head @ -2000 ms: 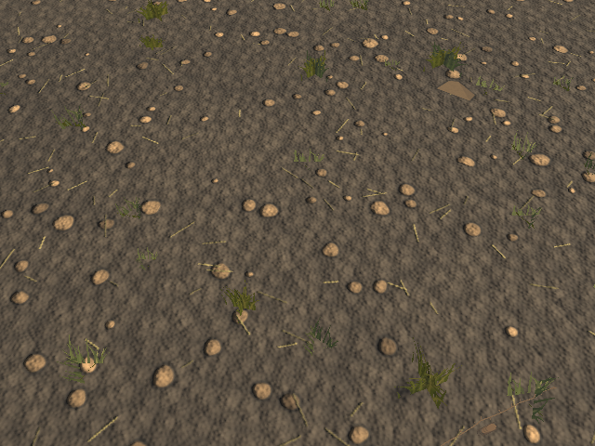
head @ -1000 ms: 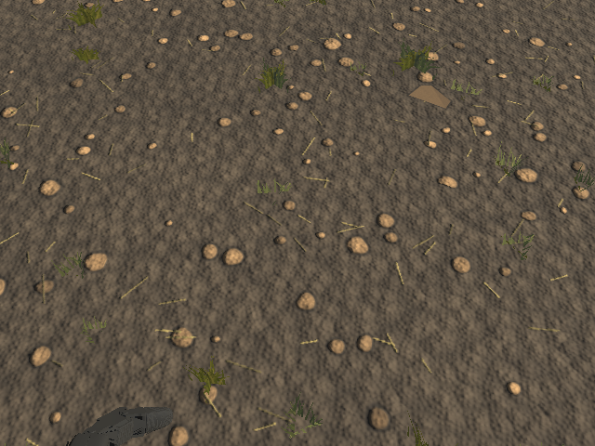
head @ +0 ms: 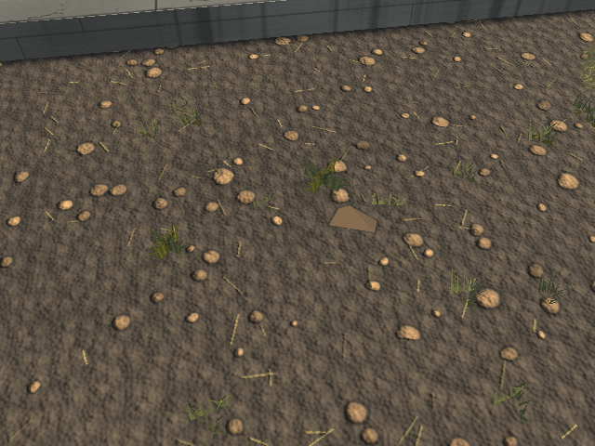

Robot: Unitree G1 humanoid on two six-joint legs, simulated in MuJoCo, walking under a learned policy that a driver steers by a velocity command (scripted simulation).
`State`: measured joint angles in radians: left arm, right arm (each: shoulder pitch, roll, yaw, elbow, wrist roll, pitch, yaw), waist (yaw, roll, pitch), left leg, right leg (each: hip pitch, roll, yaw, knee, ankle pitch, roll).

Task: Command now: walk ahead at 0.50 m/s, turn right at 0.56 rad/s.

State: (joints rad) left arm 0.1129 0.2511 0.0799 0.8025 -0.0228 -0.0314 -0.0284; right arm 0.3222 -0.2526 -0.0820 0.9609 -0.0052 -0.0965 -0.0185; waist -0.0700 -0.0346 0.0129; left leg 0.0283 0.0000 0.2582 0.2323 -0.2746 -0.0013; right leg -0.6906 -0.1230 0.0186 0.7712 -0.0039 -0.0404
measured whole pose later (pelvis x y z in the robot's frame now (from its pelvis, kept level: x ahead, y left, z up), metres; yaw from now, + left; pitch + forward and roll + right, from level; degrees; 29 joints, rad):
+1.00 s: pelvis +0.56 -0.09 +0.01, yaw -14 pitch +2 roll +1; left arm 0.11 0.27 0.06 0.73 0.01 -0.07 0.01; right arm 0.34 -0.25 -0.05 0.88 0.01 -0.08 0.01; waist -0.07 -0.03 0.03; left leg -0.13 -0.07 0.01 0.28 -0.18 0.06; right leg -0.64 -0.09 0.07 0.74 -0.08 0.02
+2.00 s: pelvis +0.67 -0.12 -0.01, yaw +13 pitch +1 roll +0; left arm 0.15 0.27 0.06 0.82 0.01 0.00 0.01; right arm 0.15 -0.26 -0.03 0.69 -0.01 0.01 -0.01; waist 0.01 0.01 0.01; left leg -0.29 -0.06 -0.07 0.54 -0.26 0.04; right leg -0.25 -0.02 0.02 0.48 -0.27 0.03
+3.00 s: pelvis +0.72 -0.10 -0.01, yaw +12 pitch +0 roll +0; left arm 0.27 0.28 0.04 1.04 -0.03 -0.04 0.01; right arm 0.29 -0.24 -0.07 0.93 0.02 -0.08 -0.01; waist 0.01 -0.04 0.00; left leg -0.22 -0.02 0.03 0.53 -0.30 0.04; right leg -0.22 -0.03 0.04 0.67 -0.42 -0.02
